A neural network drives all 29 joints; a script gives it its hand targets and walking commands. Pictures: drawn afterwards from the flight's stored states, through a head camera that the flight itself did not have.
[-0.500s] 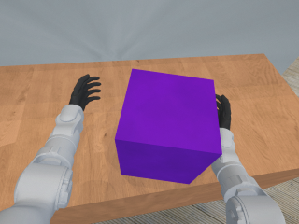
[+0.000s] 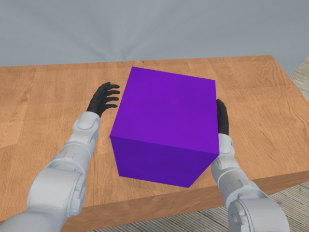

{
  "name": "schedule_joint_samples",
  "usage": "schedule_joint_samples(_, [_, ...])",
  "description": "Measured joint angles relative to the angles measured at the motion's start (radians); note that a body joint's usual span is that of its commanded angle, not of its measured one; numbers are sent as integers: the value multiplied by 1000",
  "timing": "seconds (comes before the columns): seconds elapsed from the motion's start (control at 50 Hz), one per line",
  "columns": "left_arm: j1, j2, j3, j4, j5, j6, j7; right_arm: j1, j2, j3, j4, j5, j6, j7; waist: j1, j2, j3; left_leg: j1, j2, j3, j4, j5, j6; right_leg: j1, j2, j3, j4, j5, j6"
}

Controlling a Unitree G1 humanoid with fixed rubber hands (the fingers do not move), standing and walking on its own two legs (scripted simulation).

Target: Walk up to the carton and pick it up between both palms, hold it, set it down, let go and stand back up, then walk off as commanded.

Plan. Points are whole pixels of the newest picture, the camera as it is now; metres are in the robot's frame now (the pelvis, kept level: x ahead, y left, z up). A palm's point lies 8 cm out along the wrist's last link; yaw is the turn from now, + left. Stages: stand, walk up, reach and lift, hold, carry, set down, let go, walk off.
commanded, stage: reach and lift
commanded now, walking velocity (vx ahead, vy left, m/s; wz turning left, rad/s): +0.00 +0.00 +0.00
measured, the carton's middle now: (162, 132) +0.37 -0.04 +0.01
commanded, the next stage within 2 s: none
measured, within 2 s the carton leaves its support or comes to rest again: leaves its support in 1.60 s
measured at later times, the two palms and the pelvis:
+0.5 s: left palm (102, 110) +0.44 +0.12 +0.03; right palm (212, 131) +0.36 -0.17 +0.03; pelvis +0.00 +0.00 +0.00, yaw +0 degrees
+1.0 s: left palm (103, 110) +0.44 +0.12 +0.03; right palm (211, 132) +0.36 -0.17 +0.03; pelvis +0.00 +0.00 +0.00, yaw +0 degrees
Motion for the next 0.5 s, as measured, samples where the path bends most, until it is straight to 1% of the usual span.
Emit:
schedule_joint_samples(0.06, [-13, -33, 1, 14, 64, -9, -1, -22, 34, -39, 23, -59, -13, 6, 0, -1, 0, -2, 0, 0, 0, 0, 0, -2, 0, 0, 0, -1, 0])
schedule_joint_samples(0.1, [-16, -46, 38, 15, 108, -14, 23, -23, 54, -88, 28, -104, -23, 4, 0, -1, 0, -2, 0, 0, 0, -1, 0, -2, 0, 0, 1, -2, 0])
schedule_joint_samples(0.12, [-17, -46, 56, 17, 132, -16, 27, -22, 64, -112, 30, -131, -36, -1, 0, -1, 0, -2, 0, 0, 0, -1, 0, -2, 0, 0, 0, -2, 0])
schedule_joint_samples(0.16, [-20, -48, 95, 22, 180, -25, 24, -23, 78, -161, 36, -189, -54, 1, 0, -3, 0, -2, 0, 0, 0, -3, 0, -2, 0, 0, 0, -3, 0])
schedule_joint_samples(0.26, [-23, -70, 196, 36, 275, -54, 23, -20, 116, -280, 40, -296, -99, 11, 0, -7, 0, -2, 0, 0, 0, -5, 0, -2, 0, 0, 0, -5, 0])
schedule_joint_samples(0.32, [-25, -82, 249, 56, 301, -79, 24, -19, 131, -332, 40, -346, -117, 15, 0, -10, 0, -2, 0, 0, 0, -5, 0, -2, 0, 0, 0, -5, 0])
schedule_joint_samples(0.38, [-30, -87, 277, 69, 318, -95, 24, -19, 141, -368, 40, -378, -129, 18, 0, -12, 2, -2, 0, 0, 0, -5, 0, -2, 0, 0, 0, -5, 0])
schedule_joint_samples(0.5, [-30, -89, 286, 70, 332, -104, 27, -17, 147, -386, 40, -395, -143, 17, 0, -14, 4, -2, 0, 0, 0, -5, 0, -2, 0, 0, 0, -5, 0])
